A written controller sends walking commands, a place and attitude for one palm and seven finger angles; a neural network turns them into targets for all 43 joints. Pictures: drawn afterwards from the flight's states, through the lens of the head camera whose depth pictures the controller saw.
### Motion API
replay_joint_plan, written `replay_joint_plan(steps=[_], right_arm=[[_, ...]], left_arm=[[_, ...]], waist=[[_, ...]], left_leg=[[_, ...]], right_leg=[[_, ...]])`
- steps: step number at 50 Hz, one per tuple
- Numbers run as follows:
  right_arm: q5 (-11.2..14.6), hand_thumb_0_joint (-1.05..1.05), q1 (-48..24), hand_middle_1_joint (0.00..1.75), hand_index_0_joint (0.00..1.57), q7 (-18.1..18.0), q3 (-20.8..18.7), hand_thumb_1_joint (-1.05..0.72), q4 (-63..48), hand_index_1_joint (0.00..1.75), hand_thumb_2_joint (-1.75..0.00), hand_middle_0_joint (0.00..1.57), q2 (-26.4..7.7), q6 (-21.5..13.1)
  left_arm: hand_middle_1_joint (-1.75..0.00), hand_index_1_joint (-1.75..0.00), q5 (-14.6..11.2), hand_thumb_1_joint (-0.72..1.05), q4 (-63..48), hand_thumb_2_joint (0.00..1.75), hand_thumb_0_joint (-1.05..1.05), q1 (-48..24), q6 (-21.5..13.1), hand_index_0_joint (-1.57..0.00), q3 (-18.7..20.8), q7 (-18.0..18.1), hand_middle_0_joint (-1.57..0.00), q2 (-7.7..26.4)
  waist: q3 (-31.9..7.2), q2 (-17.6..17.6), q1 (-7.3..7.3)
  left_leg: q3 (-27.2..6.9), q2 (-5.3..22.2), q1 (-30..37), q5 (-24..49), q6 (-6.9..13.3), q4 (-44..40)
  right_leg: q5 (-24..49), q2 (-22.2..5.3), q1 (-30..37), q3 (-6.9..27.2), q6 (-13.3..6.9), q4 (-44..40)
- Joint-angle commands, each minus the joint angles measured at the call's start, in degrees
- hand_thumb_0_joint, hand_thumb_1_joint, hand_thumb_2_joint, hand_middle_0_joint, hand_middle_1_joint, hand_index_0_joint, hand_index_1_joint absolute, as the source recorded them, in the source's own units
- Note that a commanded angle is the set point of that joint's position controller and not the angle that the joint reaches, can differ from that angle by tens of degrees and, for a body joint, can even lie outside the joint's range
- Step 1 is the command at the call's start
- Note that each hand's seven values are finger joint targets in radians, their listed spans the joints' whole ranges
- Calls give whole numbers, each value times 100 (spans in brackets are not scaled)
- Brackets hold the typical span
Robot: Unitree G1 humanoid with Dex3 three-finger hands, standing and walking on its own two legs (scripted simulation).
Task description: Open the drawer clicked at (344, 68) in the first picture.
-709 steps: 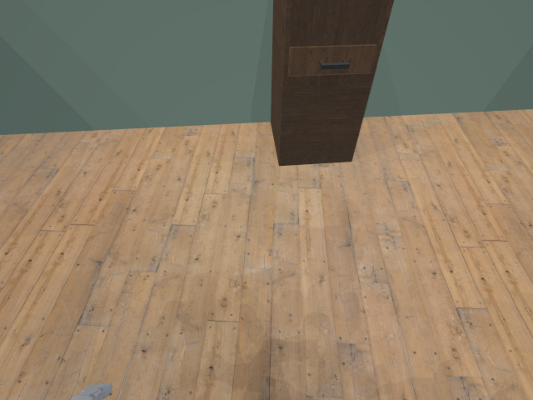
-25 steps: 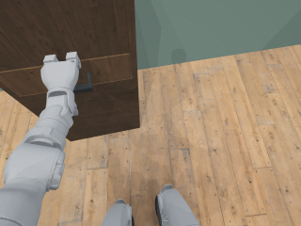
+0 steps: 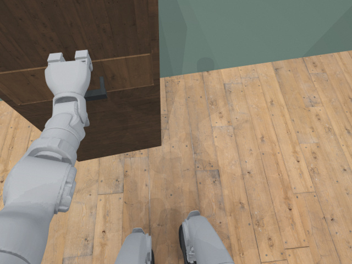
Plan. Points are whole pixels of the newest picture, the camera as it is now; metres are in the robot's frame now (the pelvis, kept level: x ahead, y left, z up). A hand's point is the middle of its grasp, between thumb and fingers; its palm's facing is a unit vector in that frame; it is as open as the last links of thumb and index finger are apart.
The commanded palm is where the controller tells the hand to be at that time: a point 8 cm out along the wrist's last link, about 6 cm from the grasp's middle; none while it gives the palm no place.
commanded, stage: lower the fingers behind the handle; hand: left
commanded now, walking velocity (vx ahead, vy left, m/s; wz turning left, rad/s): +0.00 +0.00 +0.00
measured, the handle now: (81, 90) +0.57 +0.19 -0.05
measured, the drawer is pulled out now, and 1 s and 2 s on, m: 0.00 0.00 0.00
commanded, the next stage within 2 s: close the thumb around the handle in 1.26 s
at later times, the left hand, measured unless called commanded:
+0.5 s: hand (88, 110) +0.52 +0.17 -0.07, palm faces -0.18 +0.01 -0.98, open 13.9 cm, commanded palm +0.52 +0.18 -0.01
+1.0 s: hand (89, 106) +0.53 +0.17 -0.07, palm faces -0.06 +0.02 -1.00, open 13.8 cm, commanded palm +0.53 +0.18 -0.03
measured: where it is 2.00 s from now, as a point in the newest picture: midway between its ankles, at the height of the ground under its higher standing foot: outside the picture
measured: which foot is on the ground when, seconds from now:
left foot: down 0.00-1.00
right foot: down 0.00-1.00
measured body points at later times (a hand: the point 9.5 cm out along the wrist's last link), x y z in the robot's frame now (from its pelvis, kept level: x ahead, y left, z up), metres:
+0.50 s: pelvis -0.03 +0.00 -0.04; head +0.15 +0.00 +0.37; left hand +0.52 +0.17 -0.02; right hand -0.04 -0.27 -0.16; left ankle +0.01 +0.10 -0.63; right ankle +0.08 -0.10 -0.63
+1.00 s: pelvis -0.02 -0.01 -0.04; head +0.16 +0.00 +0.37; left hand +0.53 +0.17 -0.01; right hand +0.02 -0.28 -0.17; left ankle +0.01 +0.10 -0.63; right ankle +0.08 -0.10 -0.63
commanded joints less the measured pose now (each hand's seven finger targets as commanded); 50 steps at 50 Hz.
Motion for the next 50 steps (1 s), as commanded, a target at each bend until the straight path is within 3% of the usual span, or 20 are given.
replay_joint_plan(steps=[1, 6, 11, 15, 16, 19, 21, 24, 25, 27, 29, 30, 31, 33, 34, 39, 40, 43, 47, 50], right_arm=[[18, 0, 968, 30, 20, -100, -296, -90, -218, 30, -90, 20, -992, -85], [47, 0, 974, 30, 20, -134, -251, -90, -212, 30, -90, 20, -1047, -94], [71, 0, 974, 30, 20, -156, -212, -90, -258, 30, -90, 20, -1040, -127], [100, 0, 943, 30, 20, -199, -165, -90, -314, 30, -90, 20, -1047, -172], [114, 0, 934, 30, 20, -211, -180, -90, -317, 30, -90, 20, -1045, -186], [131, 0, 918, 30, 20, -256, -158, -90, -348, 30, -90, 20, -1061, -251], [84, 0, 964, 30, 20, -271, -165, -90, -336, 30, -90, 20, -1031, -338], [11, 0, 1075, 30, 20, -285, -224, -90, -367, 30, -90, 20, -1008, -485], [-12, 0, 1122, 30, 20, -269, -251, -90, -342, 30, -90, 20, -979, -524], [-66, 0, 1199, 30, 20, -218, -330, -90, -259, 30, -90, 20, -990, -529], [-71, 0, 1215, 30, 20, -139, -362, -90, -83, 30, -90, 20, -953, -472], [-75, 0, 1254, 30, 20, -109, -375, -90, -25, 30, -90, 20, -973, -451], [-73, 0, 1241, 30, 20, -90, -379, -90, 12, 30, -90, 20, -988, -428], [-90, 0, 1269, 30, 20, -39, -383, -90, 56, 30, -90, 20, -1030, -361], [-91, 0, 1256, 30, 20, -9, -391, -90, 102, 30, -90, 20, -999, -334], [-48, 0, 1133, 30, 20, -12, -232, -90, 134, 30, -90, 20, -1017, -220], [-42, 0, 1093, 30, 20, -31, -186, -90, 136, 30, -90, 20, -1029, -207], [-16, 0, 987, 30, 20, -86, -117, -90, 68, 30, -90, 20, -1015, -210], [-12, 0, 890, 30, 20, -164, -79, -90, -86, 30, -90, 20, -1010, -248], [-5, 0, 848, 30, 20, -187, -106, -90, -189, 30, -90, 20, -971, -299]], left_arm=[[-120, -120, -13, -50, -206, 30, 0, -2191, 336, -30, 60, -197, -30, 1175], [-120, -120, 26, -50, -65, 30, 0, -2369, 503, -30, 34, -333, -30, 1317], [-120, -120, -1, -50, 46, 30, 0, -2298, 552, -30, -107, -502, -30, 1164], [-120, -120, -35, -50, 57, 30, 0, -2232, 501, -30, -132, -649, -30, 1232], [-120, -120, -47, -50, 39, 30, 0, -2300, 486, -30, -174, -681, -30, 1161], [-120, -120, -47, -50, 11, 30, 0, -2339, 415, -30, -236, -745, -30, 1141], [-120, -120, -88, -50, -393, 30, 0, -2634, 114, -30, -62, -796, -30, 1368], [-120, -120, 58, -50, -1551, 30, 0, -3241, -553, -30, 314, -711, -30, 1940], [-120, -120, 147, -50, -1979, 30, 0, -3404, -765, -30, 466, -600, -30, 2138], [-120, -120, 296, -50, -2405, 30, 0, -3352, -997, -30, 828, -262, -30, 2437], [-120, -120, 326, -50, -1511, 30, 0, -2791, -694, -30, 415, 35, -30, 1638], [-120, -120, 284, -50, -1253, 30, 0, -2692, -550, -30, 405, 156, -30, 1518], [-120, -120, 248, -50, -1236, 30, 0, -2867, -440, -30, 447, 295, -30, 1530], [-120, -120, 196, -50, -1390, 30, 0, -3286, -178, -30, 542, 516, -30, 1770], [-120, -120, 150, -50, -1320, 30, 0, -3394, -20, -30, 424, 553, -30, 1624], [-120, -120, -3, -50, -510, 30, 0, -3237, 670, -30, 314, 309, -30, 1710], [-120, -120, 23, -50, -350, 30, 0, -3165, 744, -30, 359, 220, -30, 1866], [-120, -120, 47, -50, -62, 30, 0, -3028, 773, -30, 139, -50, -30, 1700], [-120, -120, 101, -50, -264, 30, 0, -3023, 516, -30, 249, -292, -30, 1977], [-120, -120, 158, -50, -314, 30, 0, -2809, 292, -30, 79, -375, -30, 1679]], waist=[[-1924, -202, -439], [-2016, -83, -481], [-1962, -71, -500], [-1858, -51, -464], [-1799, -176, -540], [-1732, -198, -576], [-1865, -123, -578], [-3003, 457, -425], [-3447, 805, -344], [-4047, 1049, -218], [-3259, 692, -383], [-2947, 444, -431], [-2943, 328, -491], [-3461, 683, -455], [-3483, 842, -508], [-2979, 416, -624], [-2862, 378, -606], [-2401, 243, -706], [-2332, 200, -681], [-2191, 243, -668]], left_leg=[[78, 144, 92, 271, 159, -903], [42, 151, -62, 25, 155, -818], [45, 161, -257, -184, 160, -732], [76, 146, -519, -511, 170, -662], [52, 159, -524, -569, 179, -640], [33, 163, -684, -702, 195, -557], [16, 196, -818, -736, 200, -404], [-88, 202, -595, -495, 198, -161], [-129, 211, -333, -228, 169, -104], [-282, 232, 83, 315, 78, 14], [-326, 259, -93, 440, 51, 24], [-309, 278, -274, 321, 69, 26], [-305, 270, -271, 342, 76, 9], [-275, 242, -82, 500, 36, 2], [-231, 222, 28, 603, 22, -17], [-65, 188, -380, 469, 137, -85], [-45, 181, -519, 394, 148, -84], [40, 165, -895, 108, 201, -27], [104, 150, -1162, -120, 224, 72], [112, 140, -1232, -265, 220, 129]], right_leg=[[-243, -90, 2147, 122, 5, -847], [-488, -100, 1907, 84, -9, -694], [-676, -97, 1739, 79, -13, -602], [-1066, -114, 1624, 93, -14, -565], [-1122, -106, 1513, 93, -13, -556], [-1312, -117, 1337, 96, -7, -492], [-1282, -125, 1266, 124, -10, -338], [-963, -112, 1399, 183, -36, 16], [-730, -96, 1425, 174, -54, 139], [-355, -54, 1339, 120, -73, 338], [-322, -29, 989, 14, -67, 287], [-421, -30, 903, -3, -46, 241], [-401, -34, 904, 3, -31, 210], [-241, -36, 1103, -7, -33, 229], [-126, -36, 1149, -17, -32, 183], [-84, -48, 1580, 22, 22, -7], [-128, -62, 1633, 29, 21, -7], [-333, -80, 1568, 83, 32, -52], [-547, -107, 1616, 171, 36, -30], [-730, -104, 1398, 177, 18, -1]])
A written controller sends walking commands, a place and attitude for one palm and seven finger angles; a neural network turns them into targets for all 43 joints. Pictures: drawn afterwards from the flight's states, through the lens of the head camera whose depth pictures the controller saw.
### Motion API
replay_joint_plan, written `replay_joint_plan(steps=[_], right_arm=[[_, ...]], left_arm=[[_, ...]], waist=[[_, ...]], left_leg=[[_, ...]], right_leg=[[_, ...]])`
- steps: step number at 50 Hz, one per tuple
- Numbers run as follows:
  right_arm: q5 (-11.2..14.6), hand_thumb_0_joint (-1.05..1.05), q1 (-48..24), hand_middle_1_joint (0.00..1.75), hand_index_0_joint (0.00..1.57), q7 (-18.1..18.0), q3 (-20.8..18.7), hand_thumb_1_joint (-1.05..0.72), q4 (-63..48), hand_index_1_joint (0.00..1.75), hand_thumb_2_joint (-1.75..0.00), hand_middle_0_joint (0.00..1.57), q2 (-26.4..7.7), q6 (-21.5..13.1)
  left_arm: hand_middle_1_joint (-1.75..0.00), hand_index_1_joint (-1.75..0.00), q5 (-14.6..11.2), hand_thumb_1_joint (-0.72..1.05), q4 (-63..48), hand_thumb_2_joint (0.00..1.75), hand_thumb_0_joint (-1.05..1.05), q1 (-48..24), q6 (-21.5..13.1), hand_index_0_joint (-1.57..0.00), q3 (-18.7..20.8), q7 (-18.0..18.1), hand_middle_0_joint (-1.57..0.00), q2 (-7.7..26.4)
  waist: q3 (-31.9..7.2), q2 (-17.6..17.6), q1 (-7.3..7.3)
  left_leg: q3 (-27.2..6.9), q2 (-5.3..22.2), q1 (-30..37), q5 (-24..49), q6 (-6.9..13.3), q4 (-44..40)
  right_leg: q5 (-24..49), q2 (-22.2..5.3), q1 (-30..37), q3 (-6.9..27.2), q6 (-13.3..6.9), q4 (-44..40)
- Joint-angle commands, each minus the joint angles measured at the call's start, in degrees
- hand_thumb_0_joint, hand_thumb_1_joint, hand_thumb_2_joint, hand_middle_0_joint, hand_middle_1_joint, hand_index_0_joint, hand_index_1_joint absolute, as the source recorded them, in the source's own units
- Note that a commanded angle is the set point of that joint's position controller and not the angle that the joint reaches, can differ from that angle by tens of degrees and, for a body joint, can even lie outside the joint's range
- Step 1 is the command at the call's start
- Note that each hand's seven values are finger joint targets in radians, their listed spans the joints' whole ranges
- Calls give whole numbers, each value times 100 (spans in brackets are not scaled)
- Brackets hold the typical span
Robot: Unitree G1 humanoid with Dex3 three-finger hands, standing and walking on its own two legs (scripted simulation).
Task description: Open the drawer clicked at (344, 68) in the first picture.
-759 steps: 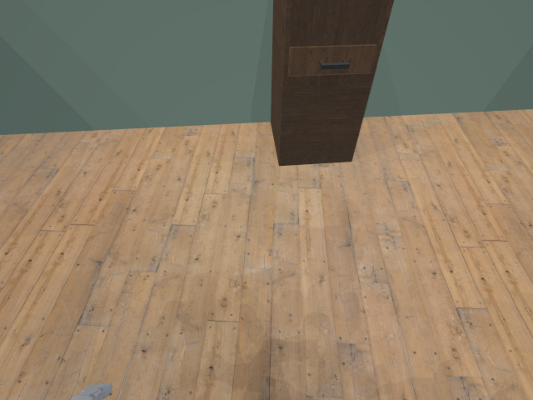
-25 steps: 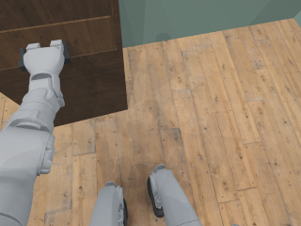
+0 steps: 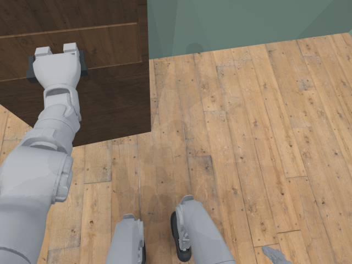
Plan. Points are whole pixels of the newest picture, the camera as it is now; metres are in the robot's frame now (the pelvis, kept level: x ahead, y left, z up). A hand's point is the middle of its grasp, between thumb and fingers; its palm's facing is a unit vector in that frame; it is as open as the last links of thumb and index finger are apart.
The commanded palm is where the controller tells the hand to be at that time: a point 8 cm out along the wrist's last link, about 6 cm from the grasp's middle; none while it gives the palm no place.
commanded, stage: lower the fingers behind the handle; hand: left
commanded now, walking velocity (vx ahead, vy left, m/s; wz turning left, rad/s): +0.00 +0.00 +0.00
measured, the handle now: (57, 65) +0.59 +0.19 +0.00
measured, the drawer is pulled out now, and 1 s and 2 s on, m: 0.00 0.00 0.01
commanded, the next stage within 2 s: close the thumb around the handle in 0.26 s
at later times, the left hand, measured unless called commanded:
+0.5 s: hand (66, 84) +0.55 +0.18 -0.03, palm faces -0.03 +0.03 -1.00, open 13.3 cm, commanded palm +0.54 +0.19 +0.01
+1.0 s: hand (66, 84) +0.55 +0.18 -0.03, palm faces -0.03 +0.02 -1.00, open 5.5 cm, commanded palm +0.54 +0.19 +0.01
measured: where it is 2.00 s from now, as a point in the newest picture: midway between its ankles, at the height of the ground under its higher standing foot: (160, 258)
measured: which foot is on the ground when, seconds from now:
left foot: down 0.00-1.00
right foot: down 0.00-1.00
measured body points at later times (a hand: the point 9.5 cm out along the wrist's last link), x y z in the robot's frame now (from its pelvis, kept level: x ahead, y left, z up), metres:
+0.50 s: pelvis -0.02 +0.01 -0.02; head +0.17 +0.00 +0.39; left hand +0.54 +0.18 +0.03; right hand -0.02 -0.26 -0.14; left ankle +0.02 +0.11 -0.59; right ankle +0.09 -0.10 -0.59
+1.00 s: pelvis -0.01 +0.01 -0.01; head +0.17 +0.01 +0.40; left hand +0.55 +0.18 +0.03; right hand +0.01 -0.26 -0.14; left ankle +0.02 +0.11 -0.58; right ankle +0.09 -0.10 -0.59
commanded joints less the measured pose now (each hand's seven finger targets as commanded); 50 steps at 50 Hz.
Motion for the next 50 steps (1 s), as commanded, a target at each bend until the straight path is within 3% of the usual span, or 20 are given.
replay_joint_plan(steps=[1, 3, 5, 8, 11, 14, 18, 22, 23, 28, 29, 35, 39, 41, 43, 47, 50], right_arm=[[11, 0, 1186, 30, 20, -138, -376, -90, -176, 30, -90, 20, -1012, -76], [9, 0, 1206, 30, 20, -162, -393, -90, -227, 30, -90, 20, -1040, -109], [21, 0, 1211, 30, 20, -158, -405, -90, -237, 30, -90, 20, -1031, -130], [27, 0, 1279, 30, 20, -163, -433, -90, -225, 30, -90, 20, -1051, -142], [50, 0, 1281, 30, 20, -165, -416, -90, -195, 30, -90, 20, -1050, -139], [74, 0, 1311, 30, 20, -190, -372, -90, -164, 30, -90, 20, -1077, -135], [91, 0, 1333, 30, 20, -203, -340, -90, -124, 30, -90, 20, -1091, -121], [90, 0, 1354, 30, 20, -218, -321, -90, -119, 30, -90, 20, -1112, -123], [78, 0, 1382, 30, 20, -214, -340, -90, -109, 30, -90, 20, -1091, -134], [46, 0, 1379, 30, 20, -181, -367, -90, -115, 30, -90, 20, -1097, -140], [36, 0, 1382, 30, 20, -182, -374, -90, -95, 30, -90, 20, -1101, -143], [27, 0, 1414, 30, 20, -164, -419, -90, -57, 30, -90, 20, -1116, -139], [19, 0, 1436, 30, 20, -137, -408, -90, -44, 30, -90, 20, -1120, -97], [28, 0, 1387, 30, 20, -137, -392, -90, -51, 30, -90, 20, -1114, -71], [39, 0, 1383, 30, 20, -154, -392, -90, -80, 30, -90, 20, -1096, -67], [35, 0, 1339, 30, 20, -166, -358, -90, -107, 30, -90, 20, -1097, -41], [39, 0, 1314, 30, 20, -163, -378, -90, -129, 30, -90, 20, -1064, -46]], left_arm=[[-120, -120, 80, -50, -847, 30, 0, -2355, -50, -30, -14, -283, -30, 1412], [-120, -120, 124, -50, -1085, 30, 0, -2423, -201, -30, 139, -265, -30, 1663], [-120, -120, 121, -50, -1056, 30, 0, -2369, -233, -30, 66, -243, -30, 1547], [-120, -120, 92, -50, -1204, 30, 0, -2419, -253, -30, 208, -172, -30, 1683], [-120, -120, 5, -50, -1192, 30, 0, -2523, -139, -30, 223, -164, -30, 1754], [-120, -120, -33, -50, -1239, 30, 0, -2581, -55, -30, 371, -185, -30, 2076], [-120, -120, -55, -50, -1020, 30, 0, -2515, 49, -30, 296, -281, -30, 2021], [-122, -122, -16, -28, -1137, 40, 0, -2663, -37, -32, 337, -328, -32, 2131], [-123, -123, -8, -22, -1122, 42, 0, -2618, -68, -32, 249, -332, -32, 1934], [-126, -126, 39, 6, -1146, 54, 0, -2487, -202, -34, 275, -267, -34, 1812], [-127, -127, 37, 12, -1159, 56, 0, -2523, -220, -34, 297, -238, -34, 1801], [-130, -130, 48, 45, -1154, 71, 0, -2650, -134, -37, 223, -115, -37, 1651], [-133, -133, 5, 68, -1234, 80, 0, -2640, -31, -38, 337, -89, -38, 1803], [-134, -134, -52, 79, -1112, 85, 0, -2562, 36, -39, 375, -119, -39, 1829], [-135, -135, -36, 90, -1220, 90, 0, -2585, 38, -40, 265, -155, -40, 1754], [-135, -135, -55, 90, -1238, 90, 0, -2408, 4, -40, 425, -225, -40, 1981], [-135, -135, -45, 90, -1197, 90, 0, -2224, -65, -40, 267, -256, -40, 1695]], waist=[[-2122, 235, -400], [-2360, 245, -328], [-2385, 308, -315], [-2686, 279, -263], [-2707, 210, -285], [-2849, 173, -213], [-2700, 113, -247], [-2699, 175, -242], [-2679, 188, -271], [-2598, 280, -203], [-2554, 196, -244], [-2578, 237, -302], [-2820, 336, -217], [-2727, 150, -240], [-2742, 308, -224], [-2752, 268, -145], [-2624, 242, -151]], left_leg=[[203, 140, 13, 3, 284, -951], [222, 134, -70, -41, 290, -870], [212, 126, -106, -160, 278, -869], [196, 129, -45, -155, 274, -857], [224, 123, -155, -266, 282, -852], [241, 122, -223, -299, 289, -879], [202, 132, -195, -351, 292, -933], [152, 149, -133, -358, 286, -964], [136, 160, -60, -318, 285, -980], [58, 179, 49, -320, 250, -1014], [42, 199, 73, -306, 258, -1010], [10, 207, 212, -206, 241, -1015], [18, 201, 374, 116, 223, -1027], [45, 191, 277, 105, 242, -1025], [66, 185, 320, 93, 238, -1051], [103, 179, 276, 187, 251, -1035], [111, 176, 284, 183, 248, -1049]], right_leg=[[-542, -73, 2585, 384, 85, -983], [-627, -84, 2638, 433, 95, -931], [-770, -83, 2531, 414, 81, -900], [-776, -79, 2618, 408, 92, -859], [-915, -82, 2704, 464, 110, -916], [-1013, -98, 2895, 496, 136, -964], [-1031, -85, 2771, 425, 138, -950], [-1000, -79, 2648, 383, 127, -888], [-912, -74, 2592, 350, 124, -865], [-891, -63, 2370, 288, 90, -780], [-854, -63, 2312, 271, 97, -769], [-737, -61, 2229, 245, 92, -748], [-459, -54, 2481, 233, 84, -729], [-470, -54, 2596, 262, 98, -782], [-472, -54, 2628, 268, 100, -810], [-389, -59, 2806, 312, 104, -831], [-384, -56, 2767, 307, 100, -867]])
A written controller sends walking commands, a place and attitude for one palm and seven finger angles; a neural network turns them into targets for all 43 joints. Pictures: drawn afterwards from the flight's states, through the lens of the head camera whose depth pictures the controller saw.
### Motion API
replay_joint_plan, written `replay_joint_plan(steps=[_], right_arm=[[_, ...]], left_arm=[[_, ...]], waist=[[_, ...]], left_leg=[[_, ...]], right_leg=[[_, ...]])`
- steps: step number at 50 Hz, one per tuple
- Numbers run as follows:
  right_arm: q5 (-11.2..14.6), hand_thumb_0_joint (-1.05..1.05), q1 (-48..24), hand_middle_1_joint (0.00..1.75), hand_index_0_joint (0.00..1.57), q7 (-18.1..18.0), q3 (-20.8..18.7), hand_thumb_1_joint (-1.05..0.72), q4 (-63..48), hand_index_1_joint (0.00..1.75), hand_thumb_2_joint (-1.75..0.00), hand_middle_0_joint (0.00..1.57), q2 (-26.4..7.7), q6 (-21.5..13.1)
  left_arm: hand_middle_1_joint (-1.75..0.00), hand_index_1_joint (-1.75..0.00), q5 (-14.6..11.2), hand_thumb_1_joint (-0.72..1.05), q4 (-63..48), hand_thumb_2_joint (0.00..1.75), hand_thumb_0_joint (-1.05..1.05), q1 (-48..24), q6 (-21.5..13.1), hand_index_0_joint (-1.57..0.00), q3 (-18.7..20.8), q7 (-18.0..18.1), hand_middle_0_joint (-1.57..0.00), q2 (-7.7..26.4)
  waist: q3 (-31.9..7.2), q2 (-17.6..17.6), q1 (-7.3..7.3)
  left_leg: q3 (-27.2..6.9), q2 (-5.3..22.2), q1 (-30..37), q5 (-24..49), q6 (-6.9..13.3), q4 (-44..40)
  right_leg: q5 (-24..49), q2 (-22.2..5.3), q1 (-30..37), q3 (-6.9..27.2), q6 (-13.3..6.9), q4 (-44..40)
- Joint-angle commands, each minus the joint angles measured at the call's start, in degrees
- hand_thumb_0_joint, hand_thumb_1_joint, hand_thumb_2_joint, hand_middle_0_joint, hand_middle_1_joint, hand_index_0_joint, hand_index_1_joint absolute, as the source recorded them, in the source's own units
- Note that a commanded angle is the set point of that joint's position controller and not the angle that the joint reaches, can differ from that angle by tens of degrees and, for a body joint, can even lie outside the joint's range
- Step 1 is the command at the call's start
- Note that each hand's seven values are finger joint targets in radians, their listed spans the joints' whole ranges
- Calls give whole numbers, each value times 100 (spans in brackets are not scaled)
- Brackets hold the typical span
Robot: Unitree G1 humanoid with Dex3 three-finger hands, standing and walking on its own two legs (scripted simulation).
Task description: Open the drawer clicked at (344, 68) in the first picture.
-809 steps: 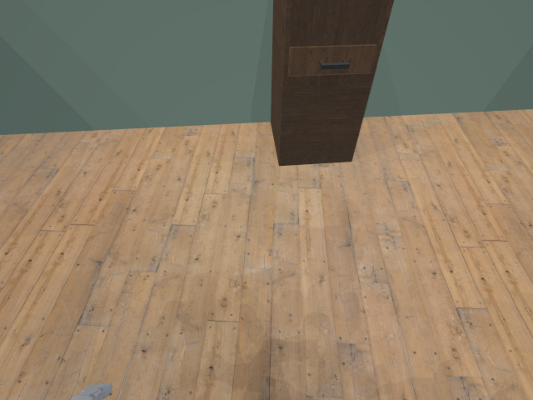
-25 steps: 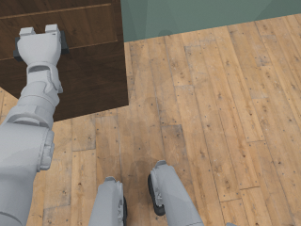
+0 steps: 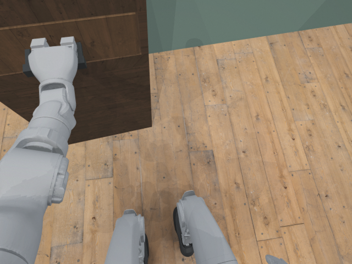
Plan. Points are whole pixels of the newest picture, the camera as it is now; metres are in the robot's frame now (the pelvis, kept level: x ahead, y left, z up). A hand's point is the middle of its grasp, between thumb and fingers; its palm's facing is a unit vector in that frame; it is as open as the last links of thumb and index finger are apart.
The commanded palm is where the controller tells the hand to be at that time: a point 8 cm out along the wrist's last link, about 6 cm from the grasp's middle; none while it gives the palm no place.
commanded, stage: close the thumb around the handle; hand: left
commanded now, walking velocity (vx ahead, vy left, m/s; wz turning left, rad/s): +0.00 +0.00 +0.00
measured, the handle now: (55, 58) +0.59 +0.19 +0.01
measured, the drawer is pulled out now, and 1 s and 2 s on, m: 0.00 0.01 0.00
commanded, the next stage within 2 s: pull the drawer open in 0.06 s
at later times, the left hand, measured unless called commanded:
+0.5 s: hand (65, 81) +0.55 +0.18 -0.02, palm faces -0.04 -0.03 -1.00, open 5.1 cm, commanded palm +0.51 +0.20 +0.02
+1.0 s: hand (65, 84) +0.54 +0.18 -0.02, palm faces -0.03 -0.03 -1.00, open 5.1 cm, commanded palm +0.53 +0.19 +0.02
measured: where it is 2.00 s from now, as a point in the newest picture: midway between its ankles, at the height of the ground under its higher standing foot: (163, 253)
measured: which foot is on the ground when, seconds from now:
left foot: down 0.00-1.00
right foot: down 0.00-1.00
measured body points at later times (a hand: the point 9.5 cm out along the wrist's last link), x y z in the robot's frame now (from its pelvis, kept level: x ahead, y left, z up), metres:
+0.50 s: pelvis +0.03 +0.00 +0.02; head +0.20 -0.01 +0.43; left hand +0.55 +0.18 +0.03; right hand +0.04 -0.27 -0.12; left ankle +0.03 +0.10 -0.57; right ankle +0.10 -0.10 -0.57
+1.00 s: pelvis +0.07 +0.00 +0.04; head +0.23 +0.00 +0.46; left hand +0.54 +0.18 +0.03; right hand +0.12 -0.26 -0.10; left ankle +0.03 +0.10 -0.57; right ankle +0.10 -0.10 -0.57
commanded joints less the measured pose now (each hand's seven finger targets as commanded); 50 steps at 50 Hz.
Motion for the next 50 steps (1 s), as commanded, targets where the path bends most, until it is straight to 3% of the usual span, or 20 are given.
replay_joint_plan(steps=[1, 3, 5, 7, 9, 16, 19, 24, 26, 29, 32, 39, 42, 45, 46, 47, 48, 50], right_arm=[[1, 0, 1104, 30, 20, -100, -362, -90, -164, 30, -90, 20, -1029, -56], [-13, 0, 1106, 30, 20, -105, -364, -90, -190, 30, -90, 20, -1046, -69], [-19, 0, 1099, 30, 20, -107, -378, -90, -181, 30, -90, 20, -1023, -78], [-19, 0, 1106, 30, 20, -94, -395, -90, -186, 30, -90, 20, -1021, -83], [-23, 0, 1097, 30, 20, -79, -404, -90, -165, 30, -90, 20, -1022, -73], [-26, 0, 1062, 30, 20, 0, -487, -90, -188, 30, -90, 20, -961, -17], [-34, 0, 1054, 30, 20, 0, -517, -90, -180, 30, -90, 20, -943, 5], [-60, 0, 979, 30, 20, 66, -589, -90, -195, 30, -90, 20, -889, 50], [-68, 0, 932, 30, 20, 85, -604, -90, -156, 30, -90, 20, -889, 73], [-88, 0, 937, 30, 20, 103, -652, -90, -131, 30, -90, 20, -884, 104], [-109, 0, 923, 30, 20, 148, -688, -90, -122, 30, -90, 20, -875, 149], [-140, 0, 926, 30, 20, 175, -758, -90, -113, 30, -90, 20, -826, 265], [-156, 0, 887, 30, 20, 189, -757, -90, -151, 30, -90, 20, -817, 317], [-161, 0, 850, 30, 20, 187, -776, -90, -159, 30, -90, 20, -788, 337], [-169, 0, 825, 30, 20, 193, -773, -90, -136, 30, -90, 20, -793, 340], [-165, 0, 815, 30, 20, 193, -761, -90, -143, 30, -90, 20, -810, 351], [-186, 0, 830, 30, 20, 127, -746, -90, 35, 30, -90, 20, -854, 319], [-225, 0, 959, 30, 20, 148, -741, -90, 110, 30, -90, 20, -864, 237]], left_arm=[[-135, -135, -101, 90, -708, 90, 0, -2347, 7, -40, 220, -133, -40, 1498], [-135, -135, -93, 90, -866, 90, 0, -2307, -86, -40, 373, -94, -40, 1711], [-135, -135, -88, 90, -938, 90, 0, -2353, -123, -40, 327, -66, -40, 1651], [-135, -135, -74, 90, -1057, 90, 0, -2350, -168, -40, 368, -30, -40, 1685], [-135, -135, -95, 90, -909, 90, 0, -2085, -157, -40, 430, 9, -40, 1683], [-135, -135, -219, 90, -1166, 90, 0, -1181, -228, -40, 417, 53, -40, 1212], [-135, -135, -158, 90, -1348, 90, 0, -805, -328, -40, 525, 117, -40, 1256], [-135, -135, -183, 90, -1624, 90, 0, -163, -477, -40, 618, 259, -40, 1050], [-135, -135, -188, 90, -1529, 90, 0, 83, -477, -40, 679, 335, -40, 991], [-135, -135, -120, 90, -1617, 90, 0, 137, -466, -40, 629, 495, -40, 871], [-135, -135, -95, 90, -1614, 90, 0, 357, -398, -40, 664, 632, -40, 762], [-135, -135, -111, 90, -1757, 90, 0, 509, -246, -40, 558, 725, -40, 436], [-135, -135, -131, 90, -1879, 90, 0, 768, -279, -40, 666, 715, -40, 493], [-135, -135, -66, 90, -1860, 90, 0, 813, -299, -40, 448, 737, -40, 181], [-135, -135, -66, 90, -1819, 90, 0, 759, -305, -40, 449, 749, -40, 175], [-135, -135, -31, 90, -1814, 90, 0, 779, -307, -40, 495, 771, -40, 267], [-135, -135, 73, 90, -1855, 90, 0, -1041, -323, -40, 216, 882, -40, 391], [-134, -134, 168, 76, -1411, 84, 0, -887, -236, -39, 324, 951, -39, 468]], waist=[[-2649, 133, -223], [-2798, 152, -137], [-2821, 184, -177], [-2932, 261, -134], [-2869, 124, -73], [-3173, 117, 205], [-3148, -35, 316], [-3226, -116, 510], [-3040, -300, 513], [-2961, -212, 528], [-3074, -149, 609], [-3205, -207, 593], [-3284, -101, 738], [-3086, -192, 657], [-2974, -223, 617], [-2952, -152, 677], [-2611, -161, 14], [-2549, -102, 133]], left_leg=[[-54, 167, 550, 203, 171, -1287], [-14, 160, 489, 219, 183, -1241], [12, 160, 499, 284, 188, -1221], [5, 159, 571, 317, 173, -1223], [24, 142, 516, 298, 174, -1227], [28, 149, 1006, 792, 123, -1382], [58, 164, 1015, 958, 129, -1387], [95, 162, 1218, 1404, 100, -1429], [93, 167, 1230, 1545, 93, -1416], [96, 178, 1397, 1781, 68, -1451], [73, 177, 1677, 2143, 37, -1494], [21, 217, 2270, 2897, -12, -1581], [21, 223, 2464, 3162, -35, -1645], [21, 237, 2490, 3124, -31, -1660], [-19, 244, 2486, 3077, -36, -1666], [-7, 239, 2454, 3033, -42, -1685], [-85, 303, 2208, 2643, -10, -1511], [-85, 249, 2061, 2515, -22, -1472]], right_leg=[[-423, -64, 2974, 192, 7, -1047], [-413, -72, 3117, 233, 15, -1037], [-320, -71, 3170, 266, 19, -1063], [-304, -67, 3173, 264, 15, -1041], [-337, -65, 3235, 272, 15, -1074], [232, -36, 3568, 242, -10, -1064], [472, -42, 3761, 290, -2, -1085], [1077, -38, 4094, 323, -17, -1068], [1254, -25, 4075, 323, -17, -1062], [1509, -34, 4056, 305, -21, -1061], [1823, -38, 4097, 256, -37, -1009], [2557, -41, 4269, 206, -27, -1042], [2779, -55, 4412, 222, -44, -1049], [2723, -49, 4293, 203, -39, -1119], [2636, -37, 4186, 187, -51, -1121], [2546, -44, 4168, 180, -56, -1100], [2214, -47, 3590, 169, -13, -1139], [1915, -38, 3480, 113, -56, -1039]])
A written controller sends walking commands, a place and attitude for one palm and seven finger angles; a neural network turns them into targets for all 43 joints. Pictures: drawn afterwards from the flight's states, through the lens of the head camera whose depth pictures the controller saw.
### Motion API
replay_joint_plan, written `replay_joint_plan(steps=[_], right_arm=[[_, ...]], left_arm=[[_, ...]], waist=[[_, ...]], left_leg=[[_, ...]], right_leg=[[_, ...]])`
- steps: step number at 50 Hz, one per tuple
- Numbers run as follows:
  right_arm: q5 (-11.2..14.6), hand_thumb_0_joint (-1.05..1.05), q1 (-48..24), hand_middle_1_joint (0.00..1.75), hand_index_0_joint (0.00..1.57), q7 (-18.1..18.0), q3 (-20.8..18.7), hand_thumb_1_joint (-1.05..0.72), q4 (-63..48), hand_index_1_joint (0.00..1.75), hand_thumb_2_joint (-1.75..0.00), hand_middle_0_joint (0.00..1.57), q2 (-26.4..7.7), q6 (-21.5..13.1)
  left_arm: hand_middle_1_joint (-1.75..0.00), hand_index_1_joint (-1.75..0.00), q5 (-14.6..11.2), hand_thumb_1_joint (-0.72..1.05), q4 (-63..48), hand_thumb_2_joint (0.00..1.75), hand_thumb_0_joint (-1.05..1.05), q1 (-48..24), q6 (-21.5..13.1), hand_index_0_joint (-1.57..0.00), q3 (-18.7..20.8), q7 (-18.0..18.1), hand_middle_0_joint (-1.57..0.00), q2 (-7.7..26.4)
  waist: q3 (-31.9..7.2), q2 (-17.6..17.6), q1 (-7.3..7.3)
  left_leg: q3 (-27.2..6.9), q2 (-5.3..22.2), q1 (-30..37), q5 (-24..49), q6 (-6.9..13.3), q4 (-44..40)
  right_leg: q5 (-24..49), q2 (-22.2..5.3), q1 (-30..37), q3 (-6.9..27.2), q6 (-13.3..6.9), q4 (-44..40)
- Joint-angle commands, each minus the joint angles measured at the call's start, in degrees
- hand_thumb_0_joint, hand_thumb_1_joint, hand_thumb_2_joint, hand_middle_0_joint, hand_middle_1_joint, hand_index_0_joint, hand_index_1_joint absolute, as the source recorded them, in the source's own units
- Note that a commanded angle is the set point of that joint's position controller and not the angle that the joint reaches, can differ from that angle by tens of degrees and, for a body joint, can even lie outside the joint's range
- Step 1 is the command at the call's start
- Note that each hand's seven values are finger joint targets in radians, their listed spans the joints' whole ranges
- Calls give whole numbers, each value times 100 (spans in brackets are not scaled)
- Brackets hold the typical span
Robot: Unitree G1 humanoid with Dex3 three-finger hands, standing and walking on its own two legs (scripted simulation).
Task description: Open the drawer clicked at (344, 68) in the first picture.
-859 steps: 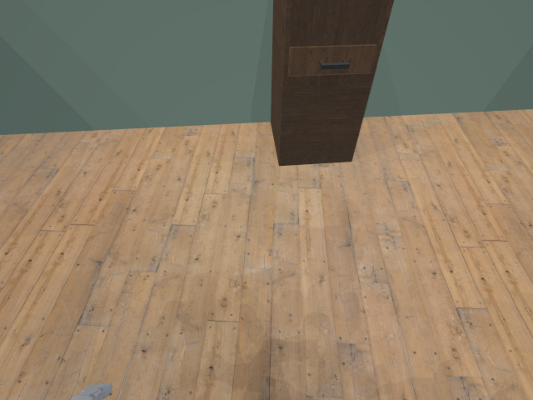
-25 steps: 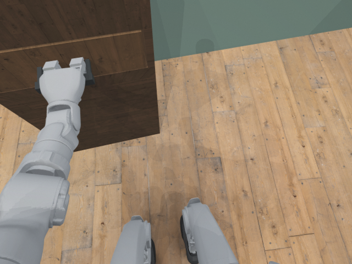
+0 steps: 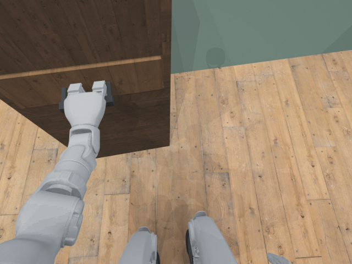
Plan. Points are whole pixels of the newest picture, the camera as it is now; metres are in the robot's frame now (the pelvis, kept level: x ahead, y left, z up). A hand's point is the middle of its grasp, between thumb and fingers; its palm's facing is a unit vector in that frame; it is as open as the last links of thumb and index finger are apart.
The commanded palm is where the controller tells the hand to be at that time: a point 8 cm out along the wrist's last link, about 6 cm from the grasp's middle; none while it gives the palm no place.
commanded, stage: open the thumb to release the handle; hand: left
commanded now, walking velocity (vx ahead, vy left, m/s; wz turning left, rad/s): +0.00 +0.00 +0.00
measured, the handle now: (87, 96) +0.52 +0.19 -0.04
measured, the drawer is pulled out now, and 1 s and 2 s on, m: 0.01 0.00 0.00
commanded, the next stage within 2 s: lift the hand off the handle in 0.46 s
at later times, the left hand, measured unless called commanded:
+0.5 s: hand (93, 115) +0.48 +0.18 -0.06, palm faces -0.03 -0.01 -1.00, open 12.7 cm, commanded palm +0.46 +0.19 -0.02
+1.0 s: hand (94, 111) +0.49 +0.18 -0.06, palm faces -0.03 +0.00 -1.00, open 13.6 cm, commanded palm +0.48 +0.18 +0.00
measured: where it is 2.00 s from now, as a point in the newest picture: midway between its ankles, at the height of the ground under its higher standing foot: outside the picture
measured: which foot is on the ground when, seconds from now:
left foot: down 0.00-1.00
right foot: down 0.00-1.00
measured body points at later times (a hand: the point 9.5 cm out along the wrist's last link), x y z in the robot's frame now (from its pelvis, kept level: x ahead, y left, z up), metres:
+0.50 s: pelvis -0.03 -0.01 -0.02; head +0.14 -0.01 +0.40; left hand +0.48 +0.18 -0.01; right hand -0.03 -0.27 -0.15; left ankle -0.04 +0.09 -0.62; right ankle +0.04 -0.11 -0.62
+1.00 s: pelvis -0.04 -0.01 -0.02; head +0.14 +0.00 +0.39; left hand +0.48 +0.18 +0.00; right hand -0.01 -0.28 -0.15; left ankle -0.04 +0.09 -0.62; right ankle +0.04 -0.11 -0.62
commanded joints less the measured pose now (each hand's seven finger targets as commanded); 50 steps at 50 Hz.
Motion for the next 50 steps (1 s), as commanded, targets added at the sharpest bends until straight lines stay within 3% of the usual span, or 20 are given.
replay_joint_plan(steps=[1, 4, 6, 8, 10, 17, 18, 20, 27, 28, 29, 32, 34, 35, 37, 40, 44, 47, 49, 50], right_arm=[[-78, 0, 1143, 30, 20, -97, -320, -90, 32, 30, -90, 20, -1020, -116], [-96, 0, 1201, 30, 20, -69, -340, -90, -29, 30, -90, 20, -1000, -109], [-80, 0, 1206, 30, 20, -46, -320, -90, -63, 30, -90, 20, -1013, -93], [-48, 0, 1211, 30, 20, -48, -327, -90, -112, 30, -90, 20, -1008, -78], [-27, 0, 1220, 30, 20, -53, -309, -90, -96, 30, -90, 20, -1008, -89], [-3, 0, 1193, 30, 20, -97, -236, -90, -117, 30, -90, 20, -1040, -216], [6, 0, 1190, 30, 20, -100, -226, -90, -112, 30, -90, 20, -1032, -239], [3, 0, 1196, 30, 20, -94, -225, -90, -89, 30, -90, 20, -1063, -281], [7, 0, 1308, 30, 20, -60, -249, -90, -42, 30, -90, 20, -1101, -345], [25, 0, 1328, 30, 20, -41, -310, -90, -136, 30, -90, 20, -1060, -350], [26, 0, 1313, 30, 20, -35, -330, -90, -98, 30, -90, 20, -1064, -340], [47, 0, 1344, 30, 20, -58, -304, -90, 10, 30, -90, 20, -1079, -304], [44, 0, 1340, 30, 20, -96, -256, -90, 63, 30, -90, 20, -1107, -319], [45, 0, 1322, 30, 20, -103, -222, -90, 49, 30, -90, 20, -1109, -333], [30, 0, 1307, 30, 20, -120, -205, -90, 54, 30, -90, 20, -1107, -370], [10, 0, 1313, 30, 20, -115, -178, -90, 29, 30, -90, 20, -1106, -392], [24, 0, 1357, 30, 20, -132, -155, -90, -20, 30, -90, 20, -1114, -384], [33, 0, 1408, 30, 20, -144, -178, -90, -52, 30, -90, 20, -1124, -376], [46, 0, 1400, 30, 20, -144, -194, -90, -72, 30, -90, 20, -1118, -347], [54, 0, 1367, 30, 20, -148, -196, -90, -99, 30, -90, 20, -1096, -341]], left_arm=[[-133, -133, 61, 69, -400, 81, 0, -2693, 139, -38, 326, 221, -38, 1413], [-130, -130, -16, 48, -286, 72, 0, -2614, 245, -37, 245, 165, -37, 1257], [-129, -129, -85, 34, -296, 66, 0, -2572, 291, -36, 300, 31, -36, 1354], [-127, -127, -71, 20, -363, 60, 0, -2545, 310, -35, 152, -81, -35, 1219], [-126, -126, -101, 6, -269, 54, 0, -2619, 319, -34, 70, -173, -34, 1182], [-121, -121, -113, -43, -318, 33, 0, -2637, 10, -30, 272, -305, -30, 1612], [-120, -120, -96, -50, -247, 30, 0, -2680, -12, -30, 192, -298, -30, 1546], [-120, -120, -56, -50, -232, 30, 0, -2705, -62, -30, 320, -244, -30, 1739], [-120, -120, -58, -50, -234, 30, 0, -3007, 20, -30, 341, -101, -30, 1782], [-120, -120, -145, -50, -778, 30, 0, -3007, 5, -30, 254, -88, -30, 1518], [-120, -120, -156, -50, -811, 30, 0, -3028, 34, -30, 341, -80, -30, 1637], [-120, -120, -124, -50, -454, 30, 0, -3234, 190, -30, 191, -109, -30, 1541], [-120, -120, -90, -50, -307, 30, 0, -3515, 249, -30, 209, -91, -30, 1696], [-120, -120, -89, -50, -244, 30, 0, -3538, 262, -30, 230, -99, -30, 1782], [-120, -120, -67, -50, -176, 30, 0, -3781, 241, -30, 191, -133, -30, 1834], [-120, -120, -54, -50, -4, 30, 0, -3570, 216, -30, 217, -223, -30, 1851], [-120, -120, -50, -50, 102, 30, 0, -3811, 276, -30, 126, -285, -30, 1860], [-120, -120, -43, -50, -239, 30, 0, -4123, 304, -30, 213, -266, -30, 2025], [-120, -120, -58, -50, -405, 30, 0, -4055, 324, -30, 328, -279, -30, 2142], [-120, -120, -80, -50, -465, 30, 0, -4069, 332, -30, 242, -300, -30, 2040]], waist=[[-2615, 119, -427], [-3078, 318, -387], [-3254, 410, -340], [-3303, 432, -350], [-3077, 204, -453], [-2874, 93, -369], [-2710, 79, -414], [-2641, 110, -382], [-2954, 217, -437], [-3406, 392, -338], [-3590, 499, -327], [-3101, 302, -534], [-2785, 90, -641], [-2729, 175, -599], [-2788, 283, -682], [-2851, 388, -631], [-2670, 231, -757], [-3026, 424, -738], [-3285, 535, -633], [-3324, 614, -654]], left_leg=[[-174, 197, 840, 2919, -89, -508], [-131, 158, 1042, 3184, -119, -492], [-142, 151, 1069, 3223, -125, -500], [-168, 173, 1134, 3171, -132, -528], [-136, 162, 854, 2771, -75, -534], [-68, 120, 168, 1838, 10, -540], [-68, 117, 48, 1705, 19, -543], [-64, 117, -77, 1548, 19, -508], [-124, 128, 12, 1589, -5, -480], [-146, 129, 495, 1787, -39, -632], [-152, 136, 700, 1963, -57, -641], [-228, 172, 580, 1859, -46, -641], [-197, 169, 306, 1574, 6, -626], [-193, 147, 236, 1499, 5, -652], [-177, 135, 224, 1462, 18, -597], [-140, 126, 169, 1657, 12, -515], [-103, 116, -81, 1568, 44, -454], [-123, 114, 195, 1725, 20, -515], [-144, 108, 433, 1863, -8, -570], [-132, 105, 507, 1857, -3, -594]], right_leg=[[2357, -105, 2161, -43, -97, -338], [2582, -106, 2377, -45, -87, -316], [2656, -98, 2528, -52, -98, -277], [2596, -90, 2505, -62, -94, -310], [2385, -86, 2548, -40, -72, -396], [1585, -92, 2561, 77, -78, -444], [1436, -89, 2478, 85, -84, -473], [1200, -81, 2350, 97, -89, -454], [1143, -78, 2241, 38, -80, -372], [1329, -76, 2485, 33, -79, -456], [1510, -85, 2548, 28, -78, -464], [1336, -88, 2241, -37, -59, -502], [1069, -91, 2169, -3, -41, -572], [983, -94, 2178, 2, -56, -578], [944, -101, 2095, 17, -56, -556], [1174, -95, 2143, 16, -78, -465], [1155, -84, 2147, 50, -56, -499], [1319, -98, 2313, 47, -52, -506], [1423, -102, 2444, 37, -57, -517], [1424, -95, 2476, 52, -52, -568]])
